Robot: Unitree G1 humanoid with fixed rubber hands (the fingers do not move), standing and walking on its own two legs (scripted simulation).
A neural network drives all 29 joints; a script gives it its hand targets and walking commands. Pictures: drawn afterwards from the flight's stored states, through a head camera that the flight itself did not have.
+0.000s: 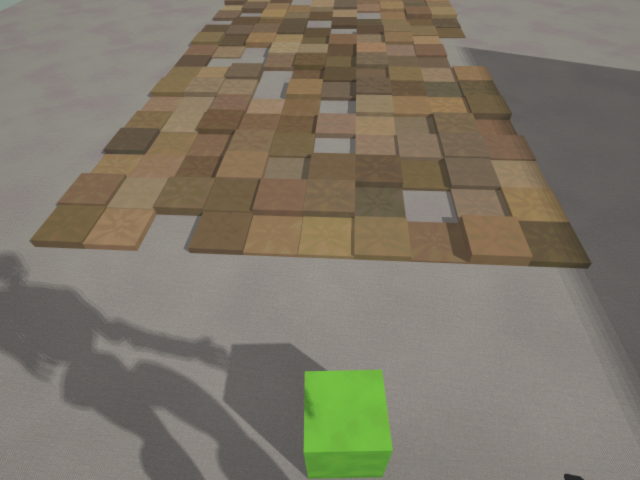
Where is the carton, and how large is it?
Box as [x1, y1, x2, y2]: [304, 370, 392, 478]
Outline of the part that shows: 381,370 305,371 304,456 308,478 382,476 392,449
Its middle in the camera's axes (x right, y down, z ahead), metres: +0.07 +0.51 +1.07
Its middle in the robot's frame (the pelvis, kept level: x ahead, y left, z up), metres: +0.42 -0.02 -0.66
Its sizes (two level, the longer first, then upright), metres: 0.210 0.200 0.250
